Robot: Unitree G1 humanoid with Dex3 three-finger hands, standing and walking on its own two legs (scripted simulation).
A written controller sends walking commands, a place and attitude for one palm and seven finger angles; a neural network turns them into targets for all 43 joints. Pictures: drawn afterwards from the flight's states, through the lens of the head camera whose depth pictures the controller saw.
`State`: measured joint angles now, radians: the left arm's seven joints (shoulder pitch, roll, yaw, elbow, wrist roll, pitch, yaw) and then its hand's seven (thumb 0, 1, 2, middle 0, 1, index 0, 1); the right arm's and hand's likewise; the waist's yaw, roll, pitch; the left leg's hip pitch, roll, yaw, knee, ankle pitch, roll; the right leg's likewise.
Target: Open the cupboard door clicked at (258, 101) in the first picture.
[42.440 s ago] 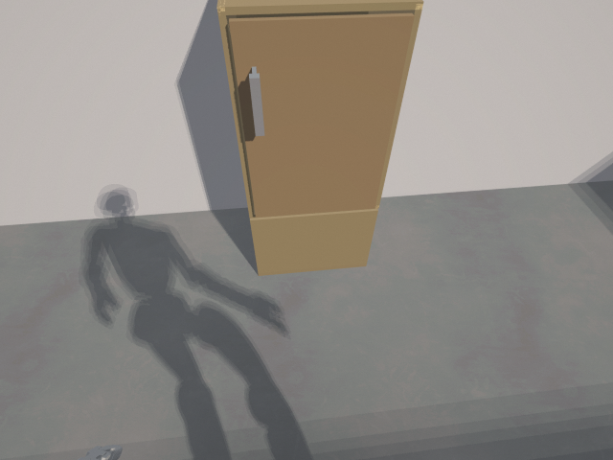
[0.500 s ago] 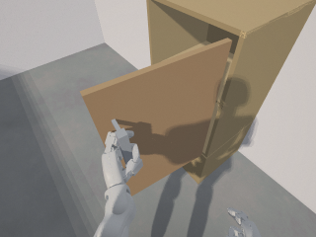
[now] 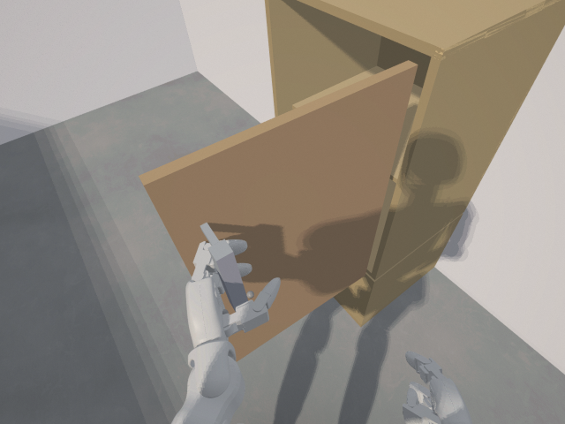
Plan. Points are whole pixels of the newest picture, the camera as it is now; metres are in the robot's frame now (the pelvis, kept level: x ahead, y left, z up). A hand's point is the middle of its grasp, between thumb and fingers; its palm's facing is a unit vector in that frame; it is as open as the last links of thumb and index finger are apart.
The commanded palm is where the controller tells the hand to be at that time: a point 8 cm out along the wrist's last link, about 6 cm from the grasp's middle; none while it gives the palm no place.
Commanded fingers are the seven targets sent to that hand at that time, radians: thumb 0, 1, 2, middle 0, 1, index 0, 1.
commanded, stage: open thumb and fingers to let go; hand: left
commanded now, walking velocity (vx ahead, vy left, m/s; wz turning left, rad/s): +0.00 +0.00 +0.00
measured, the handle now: (224, 269) +0.32 +0.10 +0.06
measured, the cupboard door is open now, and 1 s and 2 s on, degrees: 87 93 90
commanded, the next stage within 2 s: slide the hand sideways off the handle in 0.48 s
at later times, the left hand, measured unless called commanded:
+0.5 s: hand (246, 298) +0.27 +0.06 +0.06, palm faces +0.23 -0.97 -0.01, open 15.1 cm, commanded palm +0.23 +0.10 +0.06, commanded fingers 0.00 -0.50 0.30 -0.15 -0.30 -0.15 -0.30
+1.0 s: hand (250, 337) +0.22 +0.05 +0.06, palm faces -0.20 -0.98 +0.02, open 16.3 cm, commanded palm +0.21 +0.11 +0.06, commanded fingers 0.00 -0.50 0.30 -0.15 -0.30 -0.15 -0.30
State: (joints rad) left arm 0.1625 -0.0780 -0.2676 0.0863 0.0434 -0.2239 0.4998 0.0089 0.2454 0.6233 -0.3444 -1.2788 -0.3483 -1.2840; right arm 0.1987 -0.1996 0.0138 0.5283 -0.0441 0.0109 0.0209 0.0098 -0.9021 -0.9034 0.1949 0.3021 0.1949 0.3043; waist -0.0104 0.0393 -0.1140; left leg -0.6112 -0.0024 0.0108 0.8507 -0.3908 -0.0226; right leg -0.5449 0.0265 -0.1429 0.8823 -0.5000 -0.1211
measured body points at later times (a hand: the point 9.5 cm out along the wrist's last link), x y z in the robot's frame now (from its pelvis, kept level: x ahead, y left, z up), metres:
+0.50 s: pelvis +0.00 +0.01 +0.00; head +0.02 -0.01 +0.45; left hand +0.26 +0.11 +0.07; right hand +0.17 -0.21 -0.10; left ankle +0.02 +0.14 -0.69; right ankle -0.03 -0.03 -0.69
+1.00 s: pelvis -0.02 +0.04 -0.01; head +0.01 +0.02 +0.44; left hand +0.23 +0.10 +0.07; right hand +0.15 -0.19 -0.09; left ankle +0.02 +0.14 -0.69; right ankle -0.03 -0.03 -0.69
